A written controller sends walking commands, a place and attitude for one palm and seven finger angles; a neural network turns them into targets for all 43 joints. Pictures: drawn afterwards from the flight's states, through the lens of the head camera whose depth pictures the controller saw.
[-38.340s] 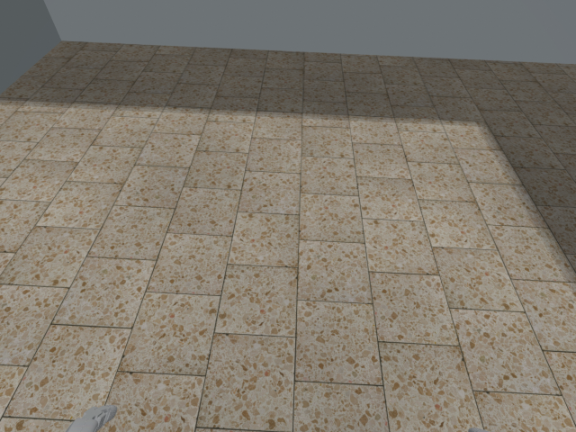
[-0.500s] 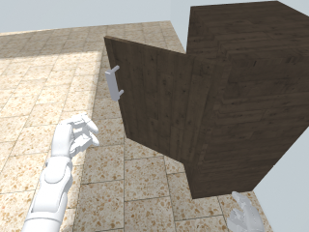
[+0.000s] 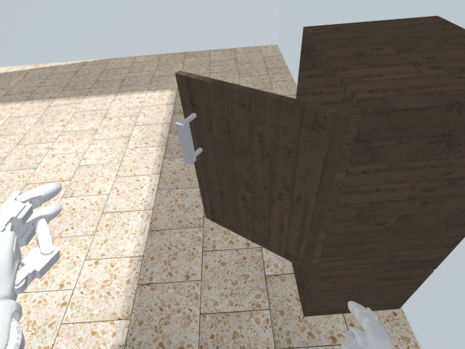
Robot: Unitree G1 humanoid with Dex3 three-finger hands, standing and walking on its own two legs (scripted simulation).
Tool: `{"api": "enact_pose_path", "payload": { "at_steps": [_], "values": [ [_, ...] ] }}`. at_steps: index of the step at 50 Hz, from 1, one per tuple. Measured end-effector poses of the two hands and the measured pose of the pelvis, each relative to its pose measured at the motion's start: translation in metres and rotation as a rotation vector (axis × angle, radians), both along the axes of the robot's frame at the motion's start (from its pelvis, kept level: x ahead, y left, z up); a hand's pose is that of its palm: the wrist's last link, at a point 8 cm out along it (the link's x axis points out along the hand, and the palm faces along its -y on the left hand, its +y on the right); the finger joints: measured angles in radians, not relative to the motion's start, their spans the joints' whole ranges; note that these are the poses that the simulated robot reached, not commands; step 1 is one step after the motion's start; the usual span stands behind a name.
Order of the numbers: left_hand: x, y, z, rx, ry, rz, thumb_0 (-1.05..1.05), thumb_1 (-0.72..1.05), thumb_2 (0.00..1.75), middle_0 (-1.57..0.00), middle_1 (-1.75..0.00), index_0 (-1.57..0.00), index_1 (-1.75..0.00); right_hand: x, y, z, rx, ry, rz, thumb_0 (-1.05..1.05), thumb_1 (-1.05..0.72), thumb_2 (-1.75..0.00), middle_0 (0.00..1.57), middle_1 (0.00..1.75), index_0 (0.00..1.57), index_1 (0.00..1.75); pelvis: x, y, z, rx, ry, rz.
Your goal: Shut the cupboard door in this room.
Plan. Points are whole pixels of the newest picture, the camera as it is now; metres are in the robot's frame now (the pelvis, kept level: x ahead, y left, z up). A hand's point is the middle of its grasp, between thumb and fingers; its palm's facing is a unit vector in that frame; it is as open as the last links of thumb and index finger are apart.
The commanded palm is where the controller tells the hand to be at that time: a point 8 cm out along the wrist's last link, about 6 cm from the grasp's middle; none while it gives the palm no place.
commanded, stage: draw the hand back to the body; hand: left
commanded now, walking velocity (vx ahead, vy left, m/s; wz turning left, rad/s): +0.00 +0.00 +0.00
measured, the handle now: (191, 138) +0.63 +0.20 +0.01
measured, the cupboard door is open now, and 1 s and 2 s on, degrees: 54 54 54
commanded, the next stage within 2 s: step back with the hand held close in 0.38 s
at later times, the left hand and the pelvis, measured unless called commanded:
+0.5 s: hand (58, 249) +0.19 +0.25 +0.17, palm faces +0.45 -0.79 -0.42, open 7.4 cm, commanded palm +0.14 +0.29 +0.17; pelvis +0.00 -0.01 +0.00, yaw +0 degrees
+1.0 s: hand (12, 274) +0.15 +0.30 +0.16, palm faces +0.38 -0.77 -0.51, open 7.4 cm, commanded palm +0.09 +0.33 +0.17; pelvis -0.05 +0.03 -0.01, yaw -1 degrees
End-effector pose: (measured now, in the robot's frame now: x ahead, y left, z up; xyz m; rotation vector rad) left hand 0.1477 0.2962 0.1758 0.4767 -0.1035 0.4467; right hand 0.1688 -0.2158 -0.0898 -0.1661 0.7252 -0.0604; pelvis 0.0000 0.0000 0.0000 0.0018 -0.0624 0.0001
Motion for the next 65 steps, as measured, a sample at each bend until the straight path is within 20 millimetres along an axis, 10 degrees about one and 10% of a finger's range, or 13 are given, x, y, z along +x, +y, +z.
{"api": "enact_pose_path", "payload": {
  "at_steps": [42,65],
  "values": [
    [-0.004,0.014,0.004,0.103,0.035,-0.092,0.01,0.89,0.9,-0.21,-0.3,-0.21,-0.3,-0.022,-0.015,0.006,-0.083,0.057,-0.127,0.01,-0.9,-0.9,0.2,0.3,0.2,0.3,-0.021,0.018,-0.003,-0.009,0.08,-0.011],
    [-0.129,0.036,-0.001,0.159,-0.127,0.018,0.01,0.89,0.9,-0.21,-0.3,-0.21,-0.3,-0.11,0.01,-0.008,-0.118,0.051,0.01,0.01,-0.9,-0.9,0.2,0.3,0.2,0.3,-0.111,0.019,-0.022,-0.038,0.043,0.099]
  ]
}}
